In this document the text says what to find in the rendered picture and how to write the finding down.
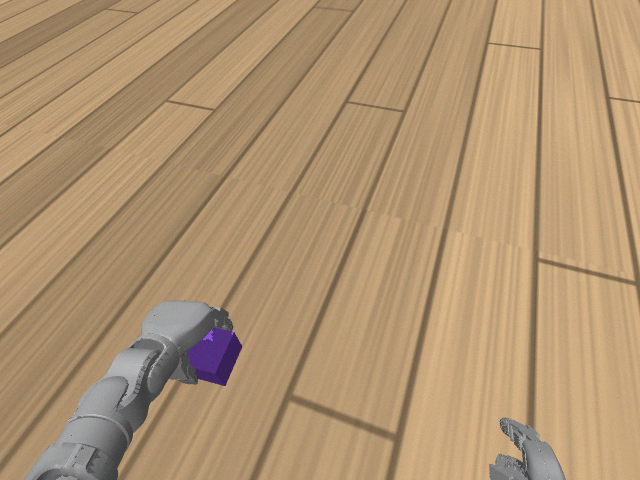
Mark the small box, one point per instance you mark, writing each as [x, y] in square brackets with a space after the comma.
[215, 356]

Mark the left robot hand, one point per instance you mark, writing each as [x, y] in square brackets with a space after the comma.
[185, 323]

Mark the left robot arm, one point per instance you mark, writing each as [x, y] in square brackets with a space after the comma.
[94, 440]

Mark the right robot hand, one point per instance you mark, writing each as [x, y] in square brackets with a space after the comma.
[539, 460]

